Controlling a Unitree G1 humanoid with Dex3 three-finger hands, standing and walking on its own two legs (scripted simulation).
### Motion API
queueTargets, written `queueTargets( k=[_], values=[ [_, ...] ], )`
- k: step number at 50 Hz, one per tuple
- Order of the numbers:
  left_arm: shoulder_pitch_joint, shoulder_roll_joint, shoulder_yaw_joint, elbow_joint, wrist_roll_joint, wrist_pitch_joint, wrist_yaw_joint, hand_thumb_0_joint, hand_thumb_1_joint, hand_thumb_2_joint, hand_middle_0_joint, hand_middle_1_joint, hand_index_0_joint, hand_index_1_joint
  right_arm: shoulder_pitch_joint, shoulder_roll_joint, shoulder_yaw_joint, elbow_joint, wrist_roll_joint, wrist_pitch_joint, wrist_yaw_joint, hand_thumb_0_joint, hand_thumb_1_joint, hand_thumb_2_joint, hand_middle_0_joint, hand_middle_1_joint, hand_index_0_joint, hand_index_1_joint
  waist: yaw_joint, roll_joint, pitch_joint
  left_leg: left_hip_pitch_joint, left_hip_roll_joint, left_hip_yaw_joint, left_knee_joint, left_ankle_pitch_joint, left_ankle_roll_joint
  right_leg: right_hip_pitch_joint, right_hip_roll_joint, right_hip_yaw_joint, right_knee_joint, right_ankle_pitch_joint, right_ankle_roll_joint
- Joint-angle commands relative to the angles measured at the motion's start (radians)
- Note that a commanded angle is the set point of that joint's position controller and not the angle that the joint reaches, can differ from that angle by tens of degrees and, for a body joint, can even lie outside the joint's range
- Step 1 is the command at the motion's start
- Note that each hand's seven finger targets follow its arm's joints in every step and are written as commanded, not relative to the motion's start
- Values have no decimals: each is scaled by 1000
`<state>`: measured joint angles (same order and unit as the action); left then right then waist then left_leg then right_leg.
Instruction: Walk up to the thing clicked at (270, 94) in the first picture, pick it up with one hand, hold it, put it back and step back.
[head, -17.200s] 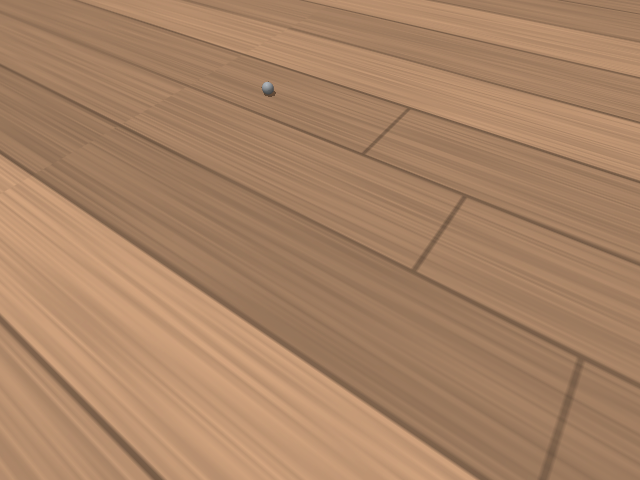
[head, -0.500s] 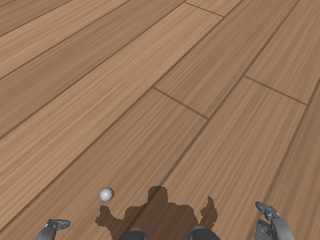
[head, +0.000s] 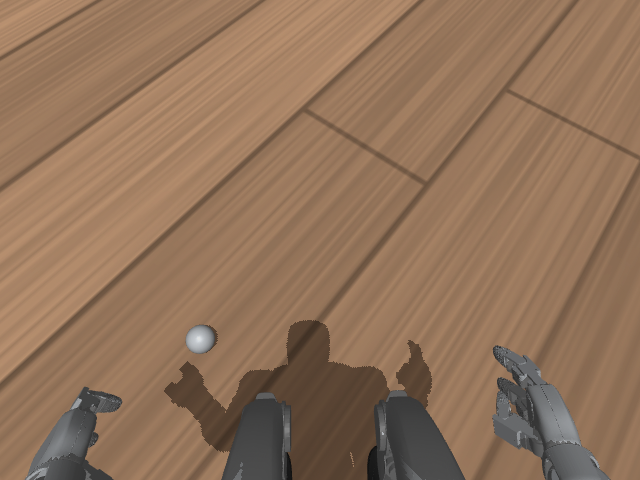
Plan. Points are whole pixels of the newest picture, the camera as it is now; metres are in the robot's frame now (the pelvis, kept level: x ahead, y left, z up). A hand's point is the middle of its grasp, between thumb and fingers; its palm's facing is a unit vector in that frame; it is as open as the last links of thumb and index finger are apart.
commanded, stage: rise first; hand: left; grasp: from above
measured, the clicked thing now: (200, 339) +0.42 +0.31 -0.58
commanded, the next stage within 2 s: approach in 1.72 s
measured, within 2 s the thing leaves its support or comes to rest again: neither
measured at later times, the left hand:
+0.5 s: hand (141, 384) +0.28 +0.34 -0.33, palm faces -0.48 -0.29 -0.83, open 13.9 cm
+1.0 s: hand (156, 361) +0.34 +0.35 -0.41, palm faces -0.46 -0.08 -0.89, open 14.0 cm
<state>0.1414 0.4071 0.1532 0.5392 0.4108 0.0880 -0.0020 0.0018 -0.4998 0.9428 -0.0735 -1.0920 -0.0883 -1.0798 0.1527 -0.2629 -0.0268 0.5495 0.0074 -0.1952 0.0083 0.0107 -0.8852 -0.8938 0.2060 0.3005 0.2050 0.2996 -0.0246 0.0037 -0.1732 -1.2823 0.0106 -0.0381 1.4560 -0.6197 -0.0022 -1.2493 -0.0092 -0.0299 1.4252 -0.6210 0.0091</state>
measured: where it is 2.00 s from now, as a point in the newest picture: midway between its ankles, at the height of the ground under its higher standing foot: outside the picture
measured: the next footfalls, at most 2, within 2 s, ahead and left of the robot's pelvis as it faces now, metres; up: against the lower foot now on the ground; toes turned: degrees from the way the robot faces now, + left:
none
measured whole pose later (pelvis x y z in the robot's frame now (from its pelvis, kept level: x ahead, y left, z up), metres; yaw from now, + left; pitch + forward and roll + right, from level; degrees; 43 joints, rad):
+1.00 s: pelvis -0.07 +0.01 -0.27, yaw -6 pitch +32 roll -8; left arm -0.69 0.81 0.24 1.25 1.25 -0.43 0.32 0.00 -0.49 1.00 -0.10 -0.95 -0.09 -0.96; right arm 0.07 -0.29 -0.01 0.77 -0.12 -0.01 0.13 0.01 -0.90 -0.90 0.20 0.30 0.20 0.30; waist -0.10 -0.03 -0.08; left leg -2.25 0.00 -0.12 2.35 -0.68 0.01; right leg -2.17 0.01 -0.08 2.26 -0.67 0.03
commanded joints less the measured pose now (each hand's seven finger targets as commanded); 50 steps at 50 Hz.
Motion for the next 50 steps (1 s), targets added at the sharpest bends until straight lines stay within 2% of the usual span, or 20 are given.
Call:
queueTargets(
  k=[1,5,9,13,14,16,17,22,23,24,25,26,28,31,37,39,42,46,47,50],
  values=[
    [-160,259,90,-59,105,-148,30,0,-489,947,-51,-1114,-69,-1096,7,-168,-74,-62,0,-58,3,0,-856,-887,200,300,200,300,3,80,-359,96,-19,15,-28,236,18,6,26,20,-7,222,-36],
    [-252,354,136,13,197,-241,54,0,-528,968,-61,-1115,-73,-1103,2,-194,-85,-20,-2,-49,16,0,-884,-896,201,300,200,300,30,111,-451,39,-13,-4,78,285,13,-143,28,5,127,230,-41],
    [-372,389,137,109,277,-294,78,0,-547,989,-61,-1101,-69,-1092,11,-206,-93,16,-10,-24,29,0,-886,-899,200,300,200,300,25,109,-496,-67,-11,-6,177,234,13,-239,31,-11,217,192,-40],
    [-518,508,180,153,350,-348,96,0,-546,1022,-53,-1071,-53,-1072,30,-217,-104,43,-20,1,41,0,-866,-894,200,300,200,300,35,83,-589,-156,-15,7,286,220,23,-276,34,-16,284,183,-37],
    [-536,526,191,174,365,-359,101,0,-540,1013,-53,-1069,-55,-1067,35,-214,-103,52,-24,8,43,0,-870,-895,200,300,200,300,44,82,-589,-192,-18,17,311,204,27,-271,34,-12,292,178,-34],
    [-596,532,177,198,400,-379,107,0,-534,1024,-46,-1068,-48,-1067,53,-215,-105,72,-29,20,47,0,-857,-892,200,300,200,300,28,73,-620,-215,-16,20,354,199,32,-296,37,-19,318,178,-33],
    [-628,554,190,213,414,-388,111,0,-533,1021,-43,-1068,-45,-1068,61,-219,-104,80,-31,28,50,0,-853,-891,200,300,200,300,30,78,-637,-213,-14,16,365,208,30,-307,36,-24,336,183,-34],
    [-741,618,193,289,486,-435,130,0,-505,1013,-40,-1051,-46,-1045,70,-223,-95,102,-43,61,58,0,-849,-889,200,300,200,300,17,78,-581,-337,-14,13,416,64,38,-389,42,-47,385,63,-32],
    [-729,648,216,328,500,-443,138,0,-515,1025,-40,-1046,-42,-1045,78,-227,-94,107,-46,70,58,0,-847,-889,200,300,200,300,24,64,-584,-361,-15,14,429,51,41,-387,44,-48,393,52,-31],
    [-736,651,211,338,512,-454,144,0,-517,1027,-40,-1036,-42,-1035,67,-222,-87,106,-48,78,62,0,-851,-889,200,300,200,300,19,72,-572,-381,-14,8,433,19,42,-413,46,-54,411,21,-31],
    [-817,639,182,288,524,-471,147,0,-519,1028,-42,-1032,-44,-1031,71,-220,-89,103,-52,81,63,0,-853,-890,200,300,200,300,8,87,-585,-384,-17,15,447,17,42,-419,47,-53,411,21,-32],
    [-779,684,218,363,539,-475,157,0,-523,1028,-42,-1026,-43,-1025,70,-227,-83,116,-55,88,64,0,-859,-891,200,300,200,300,13,97,-555,-406,-15,5,451,-13,43,-450,48,-61,432,-7,-32],
    [-817,708,218,382,568,-498,179,0,-521,1025,-46,-1006,-47,-1005,70,-226,-75,122,-64,99,69,0,-865,-892,200,300,200,300,10,102,-536,-438,-15,-4,463,-49,43,-483,50,-68,455,-38,-34],
    [-911,704,185,387,613,-527,211,0,-521,1019,-52,-988,-52,-987,66,-239,-70,133,-78,108,75,0,-875,-894,200,300,200,300,-12,179,-509,-418,-9,-28,471,-86,37,-587,50,-87,503,-45,-39],
    [-966,728,176,464,708,-537,288,0,-525,1019,-67,-957,-60,-964,73,-257,-65,165,-101,131,88,0,-883,-897,200,300,200,300,-19,234,-522,-372,-8,-56,504,-8,21,-677,45,-112,581,25,-44],
    [-962,705,158,504,733,-527,308,0,-522,1013,-69,-950,-61,-957,81,-255,-62,175,-107,142,94,0,-885,-897,200,300,200,300,-20,251,-513,-372,-11,-51,524,21,19,-692,44,-114,598,43,-43],
    [-996,729,162,519,770,-518,335,0,-520,1005,-73,-948,-65,-954,86,-258,-63,181,-117,159,100,0,-888,-898,200,300,200,300,-26,234,-541,-361,-16,-45,558,82,20,-692,44,-116,612,76,-45],
    [-1031,735,153,572,812,-510,364,0,-500,986,-93,-928,-85,-934,69,-257,-57,189,-127,172,106,0,-888,-897,200,300,200,300,-34,248,-512,-392,-16,-45,575,47,21,-731,42,-119,634,48,-43],
    [-1050,737,149,588,820,-513,369,0,-494,980,-98,-924,-91,-930,64,-262,-58,190,-132,174,108,0,-890,-898,200,300,200,300,-48,237,-509,-405,-15,-49,588,43,22,-742,42,-122,644,49,-42],
    [-1066,778,169,594,846,-518,387,0,-493,974,-97,-935,-92,-938,76,-259,-56,202,-143,181,109,0,-892,-898,200,300,200,300,-44,244,-546,-398,-19,-33,626,96,25,-719,46,-116,654,86,-42]
  ],
)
